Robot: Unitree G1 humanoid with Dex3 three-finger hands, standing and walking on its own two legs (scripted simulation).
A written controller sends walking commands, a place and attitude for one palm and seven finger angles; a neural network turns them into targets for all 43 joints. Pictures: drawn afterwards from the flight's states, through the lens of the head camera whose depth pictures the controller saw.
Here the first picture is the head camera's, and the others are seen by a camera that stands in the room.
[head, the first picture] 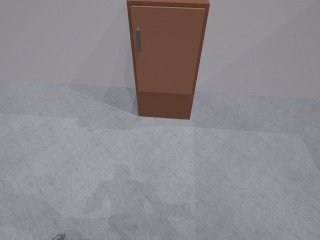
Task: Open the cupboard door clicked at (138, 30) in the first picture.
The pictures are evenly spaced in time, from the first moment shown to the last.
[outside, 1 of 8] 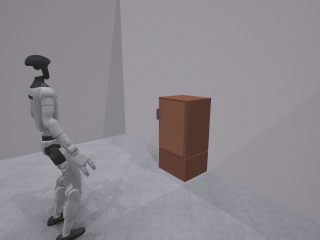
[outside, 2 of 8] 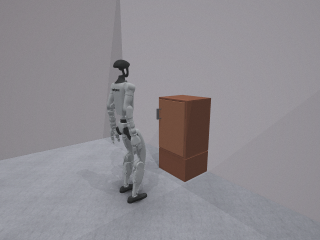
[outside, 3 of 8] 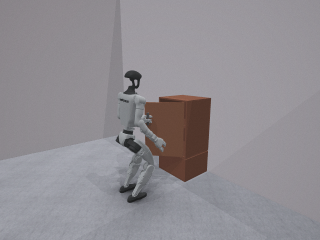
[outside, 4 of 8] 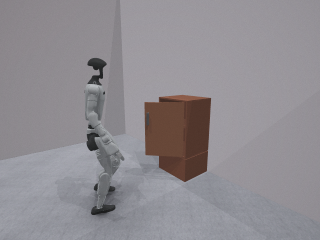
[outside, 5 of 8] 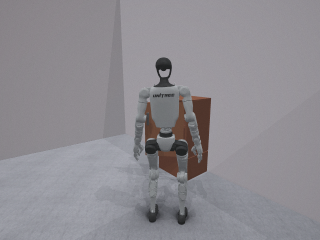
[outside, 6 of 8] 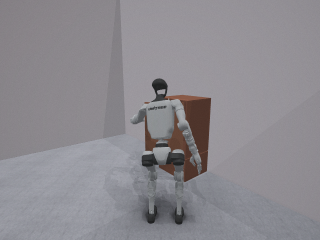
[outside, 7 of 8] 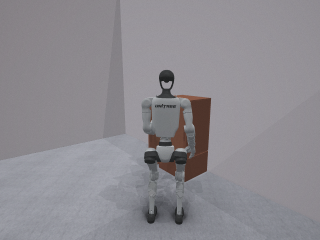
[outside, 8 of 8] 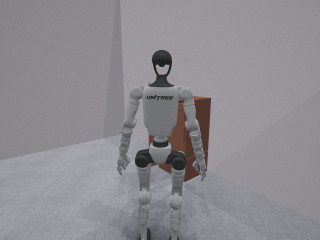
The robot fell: no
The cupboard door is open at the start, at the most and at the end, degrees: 0 86 84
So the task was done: yes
